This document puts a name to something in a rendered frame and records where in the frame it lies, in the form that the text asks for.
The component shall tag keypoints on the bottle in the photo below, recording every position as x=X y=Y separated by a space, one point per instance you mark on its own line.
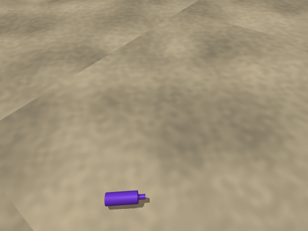
x=122 y=198

